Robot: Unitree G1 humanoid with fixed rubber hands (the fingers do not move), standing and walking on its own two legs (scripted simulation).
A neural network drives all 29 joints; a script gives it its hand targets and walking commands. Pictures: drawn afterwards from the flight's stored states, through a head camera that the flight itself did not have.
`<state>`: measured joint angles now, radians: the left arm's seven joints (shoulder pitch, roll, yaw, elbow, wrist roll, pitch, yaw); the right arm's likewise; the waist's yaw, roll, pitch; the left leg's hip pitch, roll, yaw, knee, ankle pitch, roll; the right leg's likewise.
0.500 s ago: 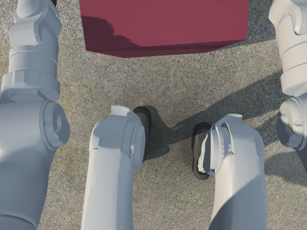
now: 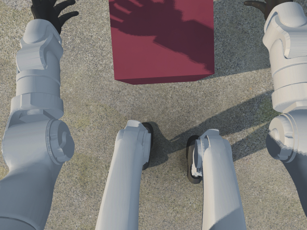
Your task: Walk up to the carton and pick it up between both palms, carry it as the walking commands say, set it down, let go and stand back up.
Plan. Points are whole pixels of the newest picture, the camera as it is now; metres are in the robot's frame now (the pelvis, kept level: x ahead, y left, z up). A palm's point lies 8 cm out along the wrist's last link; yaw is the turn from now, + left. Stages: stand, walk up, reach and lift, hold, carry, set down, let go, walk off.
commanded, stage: set down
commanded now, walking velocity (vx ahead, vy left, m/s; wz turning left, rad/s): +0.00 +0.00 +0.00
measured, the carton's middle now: (161, 40) +0.56 +0.07 -0.35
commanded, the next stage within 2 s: let go in 0.62 s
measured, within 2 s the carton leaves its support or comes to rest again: neither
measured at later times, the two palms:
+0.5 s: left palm out of the picture +0.50 +0.30 +0.06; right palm out of the picture +0.57 -0.15 +0.06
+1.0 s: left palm out of the picture +0.42 +0.29 +0.10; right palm out of the picture +0.47 -0.18 +0.10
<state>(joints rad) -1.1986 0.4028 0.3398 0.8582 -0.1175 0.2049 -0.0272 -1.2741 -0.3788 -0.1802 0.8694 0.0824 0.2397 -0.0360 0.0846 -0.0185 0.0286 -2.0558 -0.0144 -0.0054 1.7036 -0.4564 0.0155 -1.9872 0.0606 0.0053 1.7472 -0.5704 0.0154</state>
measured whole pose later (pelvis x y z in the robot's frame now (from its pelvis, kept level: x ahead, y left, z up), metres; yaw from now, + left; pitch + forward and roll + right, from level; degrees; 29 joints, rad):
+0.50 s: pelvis +0.02 +0.00 +0.14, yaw +1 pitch +45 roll -2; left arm -1.07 0.38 0.36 0.86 -0.08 0.19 -0.07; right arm -1.16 -0.35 -0.23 0.89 0.03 0.22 0.03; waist 0.08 -0.02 -0.05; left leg -1.61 -0.02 -0.01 1.13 -0.30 0.02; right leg -1.55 0.05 0.02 1.16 -0.39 0.02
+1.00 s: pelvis +0.06 +0.00 +0.21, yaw +1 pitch +36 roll -1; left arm -0.55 0.31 0.24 0.60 0.01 0.13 -0.13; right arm -0.56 -0.21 -0.19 0.56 -0.03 0.16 -0.03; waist 0.05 -0.01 -0.04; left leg -1.21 -0.02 -0.02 0.83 -0.24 0.02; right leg -1.15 0.04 0.03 0.85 -0.33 0.01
